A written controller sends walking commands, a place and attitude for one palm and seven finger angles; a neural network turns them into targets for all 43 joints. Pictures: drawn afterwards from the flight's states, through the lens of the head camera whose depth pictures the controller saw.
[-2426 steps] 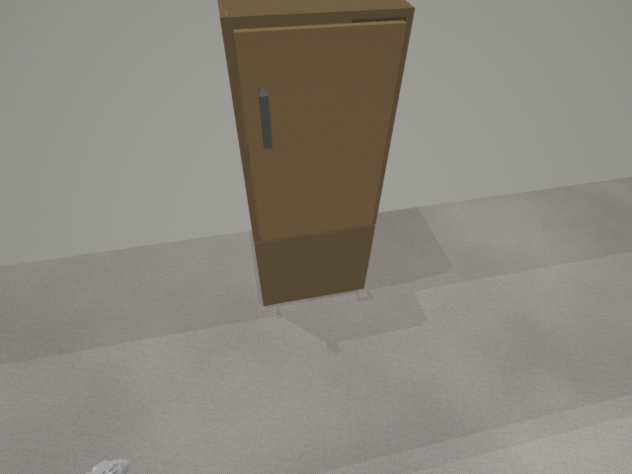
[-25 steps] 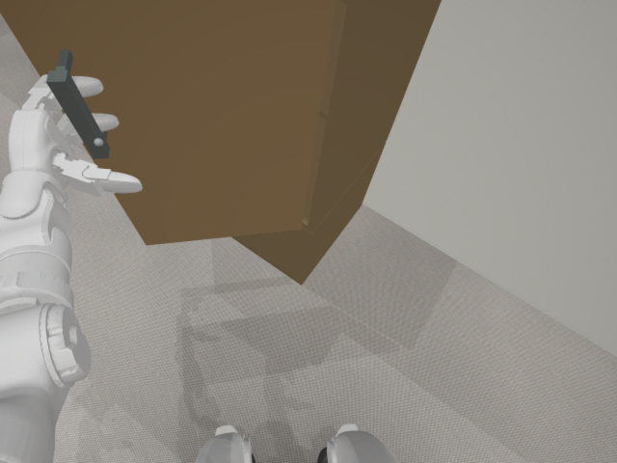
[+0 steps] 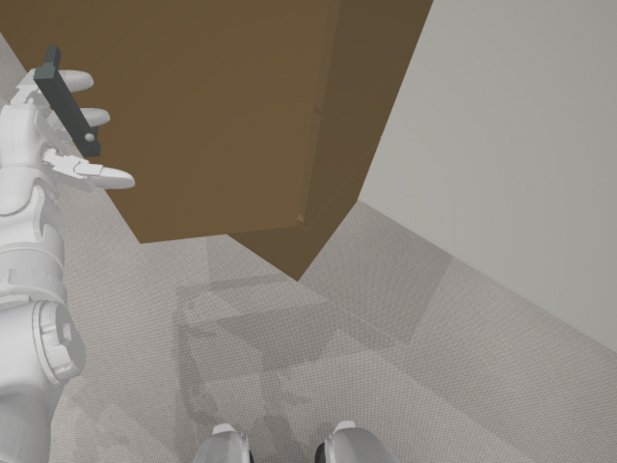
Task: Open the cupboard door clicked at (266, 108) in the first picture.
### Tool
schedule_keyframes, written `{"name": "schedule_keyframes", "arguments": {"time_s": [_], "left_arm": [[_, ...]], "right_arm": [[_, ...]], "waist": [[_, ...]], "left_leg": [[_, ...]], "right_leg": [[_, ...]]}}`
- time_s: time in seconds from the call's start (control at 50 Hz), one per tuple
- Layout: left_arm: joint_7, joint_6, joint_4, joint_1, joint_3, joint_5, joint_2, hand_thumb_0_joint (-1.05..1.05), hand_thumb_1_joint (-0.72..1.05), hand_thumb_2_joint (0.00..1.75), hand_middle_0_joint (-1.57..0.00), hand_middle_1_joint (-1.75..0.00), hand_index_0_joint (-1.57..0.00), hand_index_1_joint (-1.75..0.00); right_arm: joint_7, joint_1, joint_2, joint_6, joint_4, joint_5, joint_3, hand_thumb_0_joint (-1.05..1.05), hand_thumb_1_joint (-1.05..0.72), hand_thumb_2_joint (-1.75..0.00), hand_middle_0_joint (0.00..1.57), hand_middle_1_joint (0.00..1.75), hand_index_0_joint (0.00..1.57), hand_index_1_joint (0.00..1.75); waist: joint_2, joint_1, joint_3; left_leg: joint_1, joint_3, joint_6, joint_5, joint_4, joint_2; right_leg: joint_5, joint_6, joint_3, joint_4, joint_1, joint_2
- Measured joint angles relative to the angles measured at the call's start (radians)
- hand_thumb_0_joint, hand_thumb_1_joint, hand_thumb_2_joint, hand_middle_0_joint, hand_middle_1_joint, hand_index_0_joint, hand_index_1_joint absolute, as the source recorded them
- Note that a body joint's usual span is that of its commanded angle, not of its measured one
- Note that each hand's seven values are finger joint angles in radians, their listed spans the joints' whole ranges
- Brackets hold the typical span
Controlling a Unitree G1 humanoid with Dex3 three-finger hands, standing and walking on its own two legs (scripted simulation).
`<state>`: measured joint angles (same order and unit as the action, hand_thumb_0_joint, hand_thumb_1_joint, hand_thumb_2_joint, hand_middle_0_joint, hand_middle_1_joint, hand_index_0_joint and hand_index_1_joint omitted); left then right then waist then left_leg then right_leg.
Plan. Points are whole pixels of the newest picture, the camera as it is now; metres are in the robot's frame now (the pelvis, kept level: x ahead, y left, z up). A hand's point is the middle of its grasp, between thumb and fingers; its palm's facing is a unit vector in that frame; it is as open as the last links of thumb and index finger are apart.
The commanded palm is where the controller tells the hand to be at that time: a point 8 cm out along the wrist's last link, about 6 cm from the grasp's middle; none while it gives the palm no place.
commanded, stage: close the thumb around the handle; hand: left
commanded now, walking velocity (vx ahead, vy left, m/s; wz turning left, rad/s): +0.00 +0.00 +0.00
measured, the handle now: (73, 105) +0.55 +0.26 +0.09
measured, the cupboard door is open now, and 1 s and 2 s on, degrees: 44 47 97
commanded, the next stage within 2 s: pull the door open along its arc in 0.68 s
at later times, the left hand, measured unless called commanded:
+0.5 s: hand (83, 139) +0.49 +0.24 +0.09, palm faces +0.09 -1.00 +0.00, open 7.1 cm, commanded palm +0.47 +0.28 +0.09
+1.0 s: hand (92, 152) +0.48 +0.23 +0.09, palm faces +0.09 -1.00 +0.00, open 5.6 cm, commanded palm +0.43 +0.27 +0.09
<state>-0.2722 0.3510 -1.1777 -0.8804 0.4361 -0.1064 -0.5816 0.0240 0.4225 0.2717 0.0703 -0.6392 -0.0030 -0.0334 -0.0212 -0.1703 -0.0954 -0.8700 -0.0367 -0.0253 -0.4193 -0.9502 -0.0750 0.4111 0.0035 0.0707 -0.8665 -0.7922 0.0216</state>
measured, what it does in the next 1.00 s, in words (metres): stands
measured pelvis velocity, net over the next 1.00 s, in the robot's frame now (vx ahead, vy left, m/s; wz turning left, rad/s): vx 0.00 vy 0.00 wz -0.02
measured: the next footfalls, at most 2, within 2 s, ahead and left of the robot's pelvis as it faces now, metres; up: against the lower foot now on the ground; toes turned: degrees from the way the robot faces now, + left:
none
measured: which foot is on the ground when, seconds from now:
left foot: down 0.00-1.00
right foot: down 0.00-1.00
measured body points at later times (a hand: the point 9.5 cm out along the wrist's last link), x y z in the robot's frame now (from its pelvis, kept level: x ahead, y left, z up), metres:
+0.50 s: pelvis +0.00 +0.00 +0.00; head +0.11 +0.03 +0.43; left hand +0.48 +0.29 +0.09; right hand +0.01 -0.26 -0.11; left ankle +0.01 +0.10 -0.69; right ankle +0.00 -0.12 -0.68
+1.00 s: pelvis +0.00 +0.00 +0.00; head +0.10 +0.02 +0.44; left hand +0.47 +0.28 +0.09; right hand +0.01 -0.26 -0.11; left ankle +0.01 +0.10 -0.68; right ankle +0.00 -0.12 -0.68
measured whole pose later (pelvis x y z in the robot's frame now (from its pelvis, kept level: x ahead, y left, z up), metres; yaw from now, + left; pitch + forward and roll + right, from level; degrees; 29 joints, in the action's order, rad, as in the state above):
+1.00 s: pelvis +0.00 +0.00 +0.00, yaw -1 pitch +18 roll -3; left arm -0.24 0.36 -1.05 -0.73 0.43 -0.14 -0.50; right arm 0.01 0.42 0.26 0.08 -0.63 0.00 -0.02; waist -0.03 -0.15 -0.12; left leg -0.82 -0.06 -0.03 -0.42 -0.93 -0.08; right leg 0.41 0.00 0.05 -0.85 -0.75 0.03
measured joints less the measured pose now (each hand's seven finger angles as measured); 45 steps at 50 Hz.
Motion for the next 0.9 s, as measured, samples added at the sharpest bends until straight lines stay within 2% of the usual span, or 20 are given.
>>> {"name": "schedule_keyframes", "arguments": {"time_s": [0.1,0.2,0.38,0.48,0.6,0.8,0.9], "left_arm": [[0.013,0.004,0.008,0.015,0.001,0.002,0.014,-0.01,-0.45,0.32,-0.3,-1.21,-0.31,-1.21],[0.017,0.011,0.016,0.022,0.01,0.005,0.019,-0.01,-0.28,0.39,-0.31,-1.22,-0.32,-1.22],[0.006,0.002,-0.008,0.011,-0.002,0.003,0.001,0.0,0.16,0.58,-0.34,-1.27,-0.35,-1.27],[0.005,0.02,0.016,0.012,-0.015,-0.011,0.023,0.0,0.43,0.7,-0.36,-1.3,-0.37,-1.3],[0.009,0.003,-0.006,0.001,-0.007,0.002,0.02,0.01,0.71,0.82,-0.38,-1.33,-0.39,-1.33],[0.019,0.013,0.021,0.042,0.02,0.003,0.031,0.02,0.75,0.82,-0.36,-1.35,-0.38,-1.35],[0.032,0.008,0.05,0.062,0.006,-0.009,0.044,0.02,0.76,0.82,-0.35,-1.35,-0.37,-1.35]], "right_arm": [[-0.003,-0.004,-0.003,0.001,0.004,-0.001,0.001,0.0,-0.9,-0.9,0.2,0.3,0.2,0.3],[-0.004,-0.015,-0.009,0.001,0.007,-0.001,-0.001,0.0,-0.9,-0.9,0.2,0.3,0.2,0.3],[-0.001,-0.026,-0.009,-0.003,0.011,0.002,-0.007,0.0,-0.9,-0.9,0.2,0.3,0.2,0.3],[-0.002,-0.024,-0.006,-0.008,-0.001,-0.002,-0.001,0.0,-0.9,-0.9,0.2,0.3,0.2,0.3],[-0.002,-0.025,-0.004,-0.005,0.001,-0.003,-0.002,0.0,-0.9,-0.9,0.2,0.3,0.2,0.3],[-0.007,-0.015,-0.009,0.001,0.008,-0.001,-0.004,0.0,-0.9,-0.9,0.2,0.3,0.2,0.3],[-0.009,-0.009,-0.013,-0.001,0.007,-0.001,0.002,0.0,-0.9,-0.9,0.2,0.3,0.2,0.3]], "waist": [[-0.001,0.002,-0.003],[0.001,0.003,-0.004],[0.0,0.006,0.001],[-0.001,0.015,-0.002],[0.0,0.005,-0.005],[-0.001,0.001,-0.005],[-0.002,0.006,-0.007]], "left_leg": [[0.007,-0.003,-0.002,-0.002,0.002,0.001],[0.012,-0.006,-0.003,-0.003,0.003,0.001],[0.009,0.0,-0.005,-0.002,-0.001,0.005],[0.003,0.001,-0.006,-0.003,-0.005,0.007],[0.001,0.0,-0.007,-0.004,-0.007,0.007],[0.021,-0.011,-0.006,-0.005,0.0,0.0],[0.025,-0.011,-0.004,-0.004,0.004,-0.001]], "right_leg": [[0.001,-0.002,-0.003,0.002,0.006,-0.001],[0.001,-0.003,-0.006,0.002,0.009,-0.001],[0.001,-0.005,-0.001,0.001,0.011,-0.004],[0.001,-0.007,0.0,-0.001,0.006,-0.006],[0.002,-0.007,-0.002,-0.004,0.004,-0.006],[0.0,-0.007,-0.014,0.001,0.016,0.001],[-0.002,-0.005,-0.013,0.005,0.02,0.002]]}}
